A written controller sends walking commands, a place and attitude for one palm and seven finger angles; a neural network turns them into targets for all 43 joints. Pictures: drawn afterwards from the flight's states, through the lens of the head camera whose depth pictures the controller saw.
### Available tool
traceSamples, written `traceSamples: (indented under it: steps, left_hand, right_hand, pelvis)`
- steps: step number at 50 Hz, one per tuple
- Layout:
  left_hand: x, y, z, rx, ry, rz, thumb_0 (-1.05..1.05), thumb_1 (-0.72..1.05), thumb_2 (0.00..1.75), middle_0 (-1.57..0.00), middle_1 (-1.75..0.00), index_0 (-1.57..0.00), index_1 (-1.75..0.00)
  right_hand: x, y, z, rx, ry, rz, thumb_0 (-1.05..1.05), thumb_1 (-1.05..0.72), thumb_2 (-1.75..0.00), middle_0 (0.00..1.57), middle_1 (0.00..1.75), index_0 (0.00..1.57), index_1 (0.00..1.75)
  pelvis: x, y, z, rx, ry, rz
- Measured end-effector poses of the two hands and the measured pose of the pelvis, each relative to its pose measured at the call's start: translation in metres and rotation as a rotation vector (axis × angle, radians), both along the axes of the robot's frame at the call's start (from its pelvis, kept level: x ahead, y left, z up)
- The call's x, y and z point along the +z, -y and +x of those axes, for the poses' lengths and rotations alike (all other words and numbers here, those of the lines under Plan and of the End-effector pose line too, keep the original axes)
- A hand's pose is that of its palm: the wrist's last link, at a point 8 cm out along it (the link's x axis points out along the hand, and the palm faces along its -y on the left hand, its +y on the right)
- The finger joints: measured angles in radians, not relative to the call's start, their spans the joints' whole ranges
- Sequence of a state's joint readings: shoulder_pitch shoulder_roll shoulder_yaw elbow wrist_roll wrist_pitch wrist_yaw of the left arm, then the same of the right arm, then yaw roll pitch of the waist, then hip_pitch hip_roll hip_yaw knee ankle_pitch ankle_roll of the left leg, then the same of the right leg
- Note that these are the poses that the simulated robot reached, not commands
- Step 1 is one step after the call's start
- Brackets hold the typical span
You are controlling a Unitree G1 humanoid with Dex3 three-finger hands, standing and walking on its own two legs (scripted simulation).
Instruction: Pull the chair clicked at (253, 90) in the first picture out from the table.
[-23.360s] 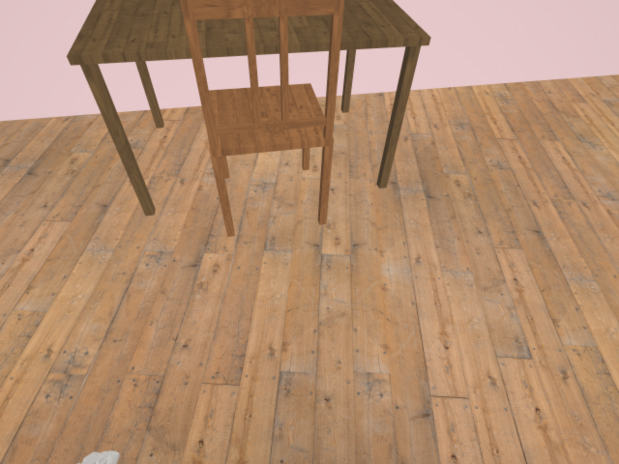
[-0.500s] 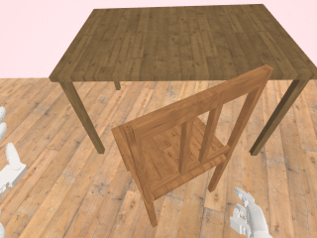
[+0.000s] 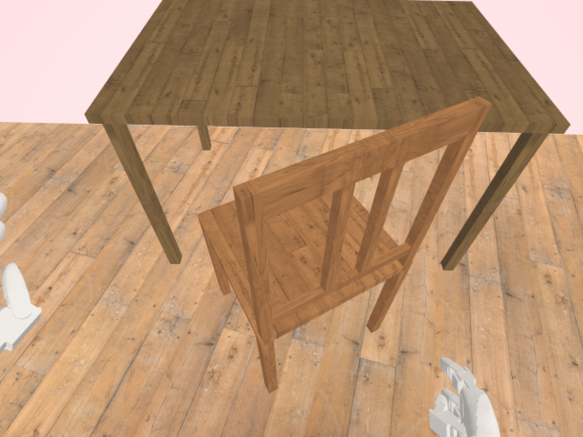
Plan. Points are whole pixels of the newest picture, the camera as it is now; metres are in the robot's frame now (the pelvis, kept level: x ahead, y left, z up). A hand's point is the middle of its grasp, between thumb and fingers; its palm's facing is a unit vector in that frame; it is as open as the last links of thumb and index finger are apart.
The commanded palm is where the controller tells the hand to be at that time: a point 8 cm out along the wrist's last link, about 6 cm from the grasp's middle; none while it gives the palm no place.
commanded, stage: step back with the hand held close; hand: left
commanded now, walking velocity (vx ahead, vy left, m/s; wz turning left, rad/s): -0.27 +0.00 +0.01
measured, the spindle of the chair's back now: (334, 243) +0.45 -0.05 -0.06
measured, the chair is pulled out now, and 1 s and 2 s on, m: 0.20 0.20 0.20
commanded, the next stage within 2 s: stop stepping back and stand still in 1.22 s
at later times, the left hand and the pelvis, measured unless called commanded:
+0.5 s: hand (22, 327) +0.18 +0.26 +0.17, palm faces +0.43 -0.73 -0.53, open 7.4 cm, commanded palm +0.11 +0.30 +0.18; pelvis -0.02 -0.01 -0.01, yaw +1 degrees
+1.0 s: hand (1, 375) +0.14 +0.26 +0.16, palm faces +0.35 -0.78 -0.52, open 7.4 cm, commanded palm +0.07 +0.31 +0.18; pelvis -0.06 +0.00 +0.00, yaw +0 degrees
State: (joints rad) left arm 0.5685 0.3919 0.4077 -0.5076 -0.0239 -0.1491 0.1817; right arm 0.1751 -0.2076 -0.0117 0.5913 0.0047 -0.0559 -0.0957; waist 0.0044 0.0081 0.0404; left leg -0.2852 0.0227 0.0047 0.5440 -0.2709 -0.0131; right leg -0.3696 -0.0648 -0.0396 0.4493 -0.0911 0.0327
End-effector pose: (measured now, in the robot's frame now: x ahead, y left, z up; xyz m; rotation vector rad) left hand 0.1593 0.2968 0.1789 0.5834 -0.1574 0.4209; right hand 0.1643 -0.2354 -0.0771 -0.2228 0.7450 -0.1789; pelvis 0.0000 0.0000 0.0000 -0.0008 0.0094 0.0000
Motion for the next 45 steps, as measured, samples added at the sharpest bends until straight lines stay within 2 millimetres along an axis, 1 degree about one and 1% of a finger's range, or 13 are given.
traceSamples:
  steps: [6,12,17,21,26,30,35,38,42,45]
  left_hand:
    - [0.002,-0.008,-0.012,0.002,0.026,0.022,0.01,0.89,0.9,-0.21,-0.3,-0.21,-0.3]
    - [0.002,-0.01,-0.021,0.019,0.054,0.035,0.01,0.89,0.9,-0.21,-0.3,-0.21,-0.3]
    - [0.002,-0.005,-0.021,0.0,0.072,0.024,0.01,0.89,0.9,-0.21,-0.3,-0.21,-0.3]
    - [0.004,-0.001,-0.019,-0.031,0.073,0.048,0.01,0.89,0.9,-0.21,-0.3,-0.21,-0.3]
    - [0.008,0.005,-0.018,-0.052,0.084,0.084,0.01,0.89,0.9,-0.21,-0.3,-0.21,-0.3]
    - [0.008,0.007,-0.019,-0.07,0.092,0.067,0.01,0.89,0.9,-0.21,-0.3,-0.22,-0.31]
    - [0.003,-0.001,-0.022,-0.095,0.078,0.049,0.01,0.89,0.9,-0.21,-0.3,-0.22,-0.31]
    - [0.004,-0.009,-0.026,-0.082,0.058,0.069,0.01,0.88,0.9,-0.21,-0.3,-0.22,-0.31]
    - [0.007,-0.016,-0.037,-0.054,0.071,0.11,0.01,0.89,0.9,-0.21,-0.3,-0.22,-0.31]
    - [0.004,-0.012,-0.042,-0.062,0.074,0.074,0.01,0.89,0.9,-0.21,-0.3,-0.21,-0.3]
  right_hand:
    - [0.002,-0.002,-0.015,0.005,0.002,-0.011,0.01,-0.9,-0.9,0.2,0.3,0.21,0.3]
    - [-0.003,-0.003,-0.019,0.027,-0.003,-0.009,0.01,-0.9,-0.9,0.2,0.3,0.21,0.3]
    - [-0.004,-0.003,-0.019,0.042,-0.013,-0.014,0.01,-0.9,-0.9,0.21,0.3,0.21,0.3]
    - [-0.003,-0.002,-0.018,0.037,-0.005,-0.013,0.01,-0.9,-0.9,0.21,0.3,0.21,0.3]
    - [-0.004,0.003,-0.017,0.025,0.014,-0.005,0.01,-0.9,-0.9,0.21,0.3,0.21,0.3]
    - [-0.004,0.008,-0.022,0.015,-0.001,-0.014,0.01,-0.9,-0.9,0.21,0.3,0.21,0.3]
    - [0.0,0.008,-0.036,-0.023,-0.027,-0.045,0.01,-0.9,-0.9,0.2,0.3,0.21,0.3]
    - [0.003,0.005,-0.045,-0.037,-0.026,-0.047,0.01,-0.9,-0.9,0.2,0.3,0.21,0.3]
    - [0.001,0.0,-0.047,-0.008,-0.022,-0.042,0.01,-0.9,-0.9,0.2,0.3,0.2,0.3]
    - [-0.001,-0.004,-0.046,0.026,-0.027,-0.042,0.01,-0.9,-0.9,0.2,0.3,0.21,0.3]
  pelvis:
    - [-0.002,-0.002,-0.009,0.019,0.004,-0.001]
    - [-0.006,0.0,-0.013,0.024,0.009,-0.003]
    - [-0.007,0.0,-0.017,0.022,-0.002,-0.004]
    - [-0.007,0.002,-0.019,0.019,-0.008,0.001]
    - [-0.01,0.006,-0.022,0.015,-0.006,0.003]
    - [-0.01,0.004,-0.026,0.011,-0.017,-0.004]
    - [-0.008,-0.005,-0.033,0.006,-0.022,-0.01]
    - [-0.005,-0.007,-0.033,0.038,-0.025,-0.033]
    - [-0.008,-0.003,-0.035,0.032,-0.049,-0.027]
    - [-0.006,-0.003,-0.046,0.019,-0.041,-0.022]
